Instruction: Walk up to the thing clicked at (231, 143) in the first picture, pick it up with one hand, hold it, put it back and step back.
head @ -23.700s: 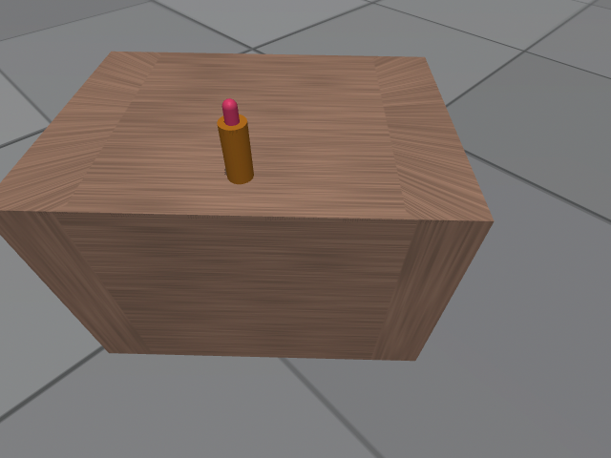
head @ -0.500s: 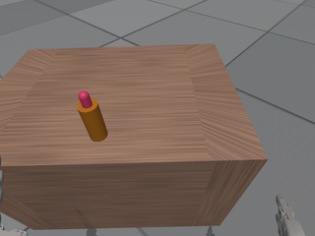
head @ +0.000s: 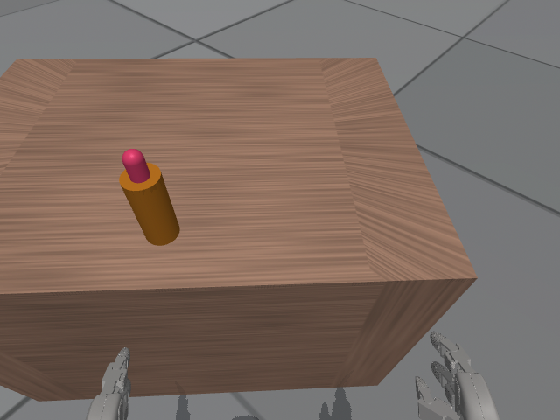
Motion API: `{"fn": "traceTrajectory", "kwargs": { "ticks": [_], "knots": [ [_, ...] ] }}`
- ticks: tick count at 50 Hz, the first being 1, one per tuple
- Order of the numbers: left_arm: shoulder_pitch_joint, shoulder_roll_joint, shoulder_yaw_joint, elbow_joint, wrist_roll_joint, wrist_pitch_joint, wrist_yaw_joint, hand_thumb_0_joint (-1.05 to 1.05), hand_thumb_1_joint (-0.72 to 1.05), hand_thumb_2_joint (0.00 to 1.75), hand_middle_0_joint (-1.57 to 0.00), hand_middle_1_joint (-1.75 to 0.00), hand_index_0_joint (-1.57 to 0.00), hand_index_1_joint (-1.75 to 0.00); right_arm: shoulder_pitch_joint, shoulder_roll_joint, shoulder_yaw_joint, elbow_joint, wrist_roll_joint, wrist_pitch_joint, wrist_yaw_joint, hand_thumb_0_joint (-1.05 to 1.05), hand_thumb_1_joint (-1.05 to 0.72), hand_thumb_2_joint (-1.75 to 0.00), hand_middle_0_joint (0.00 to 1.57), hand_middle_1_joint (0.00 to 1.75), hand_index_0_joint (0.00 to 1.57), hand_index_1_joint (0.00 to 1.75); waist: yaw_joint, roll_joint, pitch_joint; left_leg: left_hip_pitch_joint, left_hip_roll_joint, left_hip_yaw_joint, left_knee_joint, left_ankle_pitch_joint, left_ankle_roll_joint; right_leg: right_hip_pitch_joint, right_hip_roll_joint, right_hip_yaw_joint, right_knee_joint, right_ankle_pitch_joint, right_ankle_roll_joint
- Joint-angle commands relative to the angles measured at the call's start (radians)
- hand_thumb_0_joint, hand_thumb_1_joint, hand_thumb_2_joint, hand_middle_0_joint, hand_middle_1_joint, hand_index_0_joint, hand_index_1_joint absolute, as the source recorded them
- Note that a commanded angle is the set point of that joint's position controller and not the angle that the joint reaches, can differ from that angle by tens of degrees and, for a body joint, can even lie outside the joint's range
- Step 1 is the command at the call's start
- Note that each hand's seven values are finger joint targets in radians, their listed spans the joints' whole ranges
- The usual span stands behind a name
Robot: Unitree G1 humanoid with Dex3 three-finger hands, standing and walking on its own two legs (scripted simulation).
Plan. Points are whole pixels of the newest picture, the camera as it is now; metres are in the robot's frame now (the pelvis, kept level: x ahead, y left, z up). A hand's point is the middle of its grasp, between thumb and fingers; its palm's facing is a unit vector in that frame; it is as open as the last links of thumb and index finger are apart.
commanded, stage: home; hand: left
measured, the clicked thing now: (148, 196) +0.45 +0.21 +0.06
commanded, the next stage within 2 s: none
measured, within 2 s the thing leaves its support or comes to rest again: neither
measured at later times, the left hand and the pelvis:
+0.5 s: hand (163, 398) +0.19 +0.17 -0.06, palm faces +0.09 -0.97 -0.20, open 17.4 cm; pelvis +0.02 +0.00 -0.01, yaw -1 degrees
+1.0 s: hand (164, 406) +0.18 +0.17 -0.06, palm faces +0.10 -0.97 -0.21, open 17.5 cm; pelvis +0.01 -0.01 -0.01, yaw +0 degrees
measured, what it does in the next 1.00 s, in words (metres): stands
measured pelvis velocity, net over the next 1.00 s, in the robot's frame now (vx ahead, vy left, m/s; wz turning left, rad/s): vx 0.01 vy -0.01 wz -0.01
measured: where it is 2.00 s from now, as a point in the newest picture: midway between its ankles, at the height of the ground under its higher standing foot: outside the picture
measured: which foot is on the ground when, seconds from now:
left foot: down 0.00-1.00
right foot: down 0.00-1.00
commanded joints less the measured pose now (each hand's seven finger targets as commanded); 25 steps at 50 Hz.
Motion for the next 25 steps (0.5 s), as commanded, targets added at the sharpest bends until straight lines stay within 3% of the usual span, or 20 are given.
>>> {"fn": "traceTrajectory", "kwargs": {
  "ticks": [1, 2, 4, 7, 10, 11, 13, 14, 16, 19, 20, 21, 23, 24, 25],
  "knots": [
    [-0.11, 0.153, 0.064, -0.249, 0.009, -0.05, 0.027, 0.0, -0.49, 0.09, -0.05, -0.06, -0.05, -0.06, -0.006, -0.042, 0.026, -0.17, -0.011, -0.032, -0.005, 0.0, -0.9, -0.9, 0.2, 0.3, 0.2, 0.3, 0.019, 0.1, -0.157, 0.075, -0.016, 0.061, -0.129, 0.169, 0.016, 0.062, 0.018, -0.047, -0.129, 0.182, -0.031],
    [-0.02, 0.115, 0.044, -0.138, 0.011, -0.031, 0.027, 0.0, -0.53, 0.07, -0.05, -0.06, -0.05, -0.06, -0.024, -0.079, 0.002, -0.221, -0.012, -0.031, -0.008, 0.0, -0.9, -0.9, 0.2, 0.3, 0.2, 0.3, 0.008, 0.051, -0.147, 0.067, -0.012, 0.06, -0.131, 0.171, 0.017, 0.069, 0.022, -0.05, -0.13, 0.184, -0.03],
    [-0.036, 0.143, 0.07, -0.178, 0.005, -0.017, 0.032, 0.0, -0.54, 0.06, -0.05, -0.05, -0.05, -0.06, 0.003, -0.087, -0.01, -0.187, -0.015, -0.017, -0.005, 0.0, -0.9, -0.9, 0.2, 0.3, 0.2, 0.3, 0.021, 0.129, -0.135, 0.055, -0.012, 0.063, -0.137, 0.179, 0.009, 0.065, 0.026, -0.049, -0.12, 0.189, -0.037],
    [-0.013, 0.147, 0.072, -0.209, -0.002, 0.002, 0.035, 0.0, -0.55, 0.06, -0.05, -0.05, -0.05, -0.05, 0.011, -0.105, -0.035, -0.201, -0.01, 0.004, -0.004, 0.0, -0.9, -0.9, 0.2, 0.3, 0.2, 0.3, 0.022, 0.096, -0.128, 0.062, -0.007, 0.06, -0.126, 0.216, 0.009, 0.069, 0.031, -0.051, -0.118, 0.216, -0.036],
    [-0.017, 0.11, 0.033, -0.206, -0.006, 0.015, 0.03, 0.0, -0.55, 0.05, -0.05, -0.05, -0.05, -0.05, -0.019, -0.105, -0.041, -0.231, -0.007, 0.017, -0.001, 0.0, -0.9, -0.9, 0.2, 0.3, 0.2, 0.3, 0.008, 0.049, -0.1, 0.048, -0.004, 0.058, -0.118, 0.205, 0.013, 0.039, 0.035, -0.053, -0.118, 0.209, -0.033],
    [0.015, 0.061, 0.0, -0.137, -0.006, 0.023, 0.026, 0.0, -0.54, 0.06, -0.05, -0.05, -0.05, -0.05, -0.043, -0.111, -0.045, -0.268, -0.006, 0.017, 0.001, 0.0, -0.9, -0.9, 0.2, 0.3, 0.2, 0.3, -0.006, -0.018, -0.083, 0.041, 0.0, 0.054, -0.114, 0.196, 0.017, 0.036, 0.038, -0.057, -0.123, 0.203, -0.027],
    [-0.031, 0.079, 0.004, -0.194, -0.004, 0.022, 0.026, 0.0, -0.54, 0.06, -0.05, -0.05, -0.05, -0.05, -0.021, -0.107, -0.044, -0.281, -0.003, 0.025, 0.002, 0.0, -0.9, -0.9, 0.2, 0.3, 0.2, 0.3, -0.007, -0.016, -0.13, 0.054, -0.002, 0.053, -0.101, 0.221, 0.019, 0.04, 0.037, -0.053, -0.11, 0.231, -0.026],
    [-0.082, 0.092, -0.001, -0.25, -0.003, 0.016, 0.025, 0.0, -0.54, 0.06, -0.05, -0.05, -0.05, -0.05, -0.015, -0.092, -0.022, -0.281, -0.002, 0.029, 0.003, 0.0, -0.9, -0.9, 0.2, 0.3, 0.2, 0.3, -0.006, -0.013, -0.129, 0.062, 0.0, 0.051, -0.104, 0.225, 0.019, 0.031, 0.039, -0.056, -0.104, 0.232, -0.026],
    [-0.058, 0.089, 0.004, -0.222, 0.001, 0.021, 0.027, 0.0, -0.53, 0.07, -0.05, -0.06, -0.05, -0.06, 0.008, -0.111, -0.045, -0.313, -0.001, 0.036, 0.0, 0.0, -0.9, -0.9, 0.2, 0.3, 0.2, 0.3, -0.016, -0.052, -0.165, 0.081, 0.003, 0.048, -0.095, 0.257, 0.02, 0.046, 0.042, -0.058, -0.091, 0.259, -0.024],
    [-0.043, 0.115, 0.036, -0.22, 0.004, 0.026, 0.03, 0.0, -0.52, 0.07, -0.05, -0.06, -0.05, -0.06, 0.05, -0.11, -0.046, -0.315, -0.001, 0.053, -0.003, 0.0, -0.9, -0.9, 0.2, 0.3, 0.2, 0.3, -0.01, -0.022, -0.183, 0.083, 0.0, 0.052, -0.088, 0.269, 0.017, 0.045, 0.039, -0.055, -0.083, 0.27, -0.025],
    [-0.035, 0.106, 0.024, -0.209, 0.004, 0.032, 0.03, 0.0, -0.53, 0.06, -0.05, -0.05, -0.05, -0.06, 0.054, -0.105, -0.037, -0.319, 0.001, 0.057, -0.001, 0.0, -0.9, -0.9, 0.2, 0.3, 0.2, 0.3, -0.009, -0.016, -0.168, 0.076, 0.001, 0.05, -0.094, 0.265, 0.015, 0.043, 0.04, -0.055, -0.08, 0.261, -0.026],
    [-0.064, 0.14, 0.056, -0.282, 0.001, 0.028, 0.034, 0.0, -0.51, 0.08, -0.05, -0.06, -0.05, -0.06, 0.062, -0.098, -0.038, -0.314, 0.001, 0.062, -0.001, 0.0, -0.9, -0.9, 0.2, 0.3, 0.2, 0.3, 0.001, 0.019, -0.212, 0.083, -0.003, 0.056, -0.085, 0.274, 0.015, 0.056, 0.035, -0.049, -0.078, 0.278, -0.028],
    [-0.058, 0.139, 0.051, -0.28, 0.001, 0.028, 0.033, 0.0, -0.52, 0.07, -0.05, -0.06, -0.05, -0.06, 0.067, -0.083, -0.023, -0.298, 0.002, 0.071, -0.004, 0.0, -0.9, -0.9, 0.2, 0.3, 0.2, 0.3, 0.002, 0.035, -0.168, 0.074, -0.007, 0.065, -0.081, 0.256, 0.014, 0.03, 0.031, -0.045, -0.087, 0.269, -0.025],
    [-0.01, 0.116, 0.042, -0.222, 0.001, 0.037, 0.033, 0.0, -0.52, 0.07, -0.05, -0.06, -0.05, -0.06, 0.062, -0.098, -0.04, -0.313, -0.001, 0.072, -0.005, 0.0, -0.9, -0.9, 0.2, 0.3, 0.2, 0.3, -0.006, 0.016, -0.163, 0.058, -0.008, 0.065, -0.075, 0.252, 0.015, 0.032, 0.031, -0.045, -0.084, 0.271, -0.024],
    [-0.035, 0.133, 0.052, -0.278, -0.001, 0.037, 0.035, 0.0, -0.52, 0.07, -0.05, -0.06, -0.05, -0.06, 0.06, -0.09, -0.027, -0.296, -0.002, 0.073, -0.003, 0.0, -0.9, -0.9, 0.2, 0.3, 0.2, 0.3, 0.007, 0.048, -0.158, 0.05, -0.01, 0.067, -0.074, 0.242, 0.015, 0.032, 0.028, -0.042, -0.086, 0.265, -0.026]
  ]
}}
